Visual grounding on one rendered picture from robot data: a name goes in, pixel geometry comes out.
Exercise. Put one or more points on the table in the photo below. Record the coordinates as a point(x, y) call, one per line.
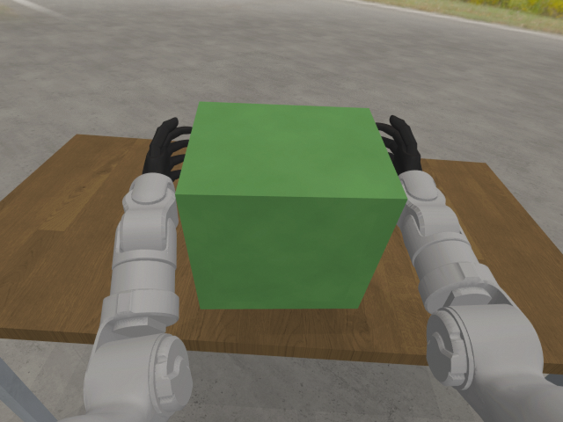
point(57, 231)

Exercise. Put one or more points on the right robot forearm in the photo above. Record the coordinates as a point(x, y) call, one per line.
point(448, 270)

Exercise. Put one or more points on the left robot upper arm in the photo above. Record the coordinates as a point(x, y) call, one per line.
point(143, 379)

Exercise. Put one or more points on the carton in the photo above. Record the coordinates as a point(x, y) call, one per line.
point(286, 207)

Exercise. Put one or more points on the robot right hand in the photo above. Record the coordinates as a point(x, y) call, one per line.
point(405, 155)

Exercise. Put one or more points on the left robot forearm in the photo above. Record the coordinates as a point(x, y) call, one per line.
point(142, 298)

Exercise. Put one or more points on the right robot upper arm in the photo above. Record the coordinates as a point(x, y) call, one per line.
point(490, 355)

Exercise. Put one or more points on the robot left hand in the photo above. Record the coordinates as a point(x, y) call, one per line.
point(158, 158)

